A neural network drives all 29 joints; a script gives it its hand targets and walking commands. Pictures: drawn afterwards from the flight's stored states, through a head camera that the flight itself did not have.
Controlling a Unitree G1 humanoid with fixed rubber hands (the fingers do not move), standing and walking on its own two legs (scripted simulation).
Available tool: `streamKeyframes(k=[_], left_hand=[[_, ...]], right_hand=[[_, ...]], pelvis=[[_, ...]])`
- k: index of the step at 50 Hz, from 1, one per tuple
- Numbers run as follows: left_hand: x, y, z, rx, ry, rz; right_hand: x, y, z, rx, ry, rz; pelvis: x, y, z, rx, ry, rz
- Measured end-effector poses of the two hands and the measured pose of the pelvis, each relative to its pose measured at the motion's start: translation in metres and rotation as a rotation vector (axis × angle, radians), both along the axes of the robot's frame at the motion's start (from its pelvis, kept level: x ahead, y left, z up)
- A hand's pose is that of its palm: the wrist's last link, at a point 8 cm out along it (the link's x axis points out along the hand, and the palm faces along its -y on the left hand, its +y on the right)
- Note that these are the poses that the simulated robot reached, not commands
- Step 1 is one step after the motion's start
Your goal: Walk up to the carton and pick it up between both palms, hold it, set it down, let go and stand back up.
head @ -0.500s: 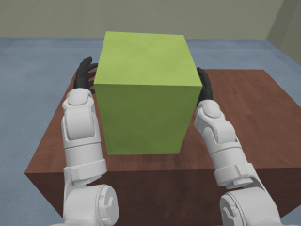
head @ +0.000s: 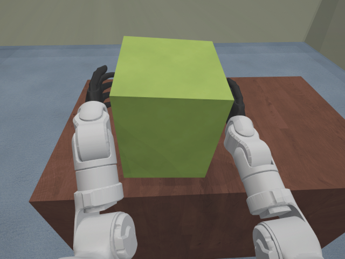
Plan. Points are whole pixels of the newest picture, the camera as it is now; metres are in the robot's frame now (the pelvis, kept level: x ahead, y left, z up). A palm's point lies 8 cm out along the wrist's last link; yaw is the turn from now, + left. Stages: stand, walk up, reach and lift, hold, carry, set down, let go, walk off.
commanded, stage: hold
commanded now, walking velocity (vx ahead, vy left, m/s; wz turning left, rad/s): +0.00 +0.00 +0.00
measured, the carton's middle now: (166, 111) +0.40 +0.00 +0.17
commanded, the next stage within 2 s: set down in 0.08 s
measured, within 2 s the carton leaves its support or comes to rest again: neither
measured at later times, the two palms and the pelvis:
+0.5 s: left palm (99, 107) +0.38 +0.15 +0.20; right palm (228, 122) +0.36 -0.14 +0.16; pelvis +0.01 +0.00 +0.00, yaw +1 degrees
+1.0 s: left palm (103, 113) +0.41 +0.15 +0.17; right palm (224, 128) +0.37 -0.13 +0.13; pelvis +0.03 +0.02 +0.00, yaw +1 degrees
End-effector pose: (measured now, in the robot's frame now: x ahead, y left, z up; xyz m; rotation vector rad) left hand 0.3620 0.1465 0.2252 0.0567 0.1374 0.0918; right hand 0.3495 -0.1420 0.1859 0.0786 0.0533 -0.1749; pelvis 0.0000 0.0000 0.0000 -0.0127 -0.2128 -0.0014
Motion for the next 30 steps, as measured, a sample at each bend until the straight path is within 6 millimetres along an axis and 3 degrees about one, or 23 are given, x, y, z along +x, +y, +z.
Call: streamKeyframes(k=[17,21,30], left_hand=[[0.004,0.009,0.006,-0.007,-0.085,-0.004],[0.012,0.006,-0.003,0.005,-0.104,-0.033],[0.026,-0.001,-0.043,0.011,-0.058,-0.077]], right_hand=[[0.005,0.009,0.010,-0.025,-0.094,-0.007],[0.007,0.008,-0.004,-0.043,-0.117,-0.032],[0.008,0.002,-0.047,-0.046,-0.083,-0.076]], pelvis=[[0.002,0.000,0.001,0.001,-0.002,0.017],[0.005,0.001,0.001,0.003,0.001,0.022],[0.015,0.007,0.001,-0.008,0.033,0.020]])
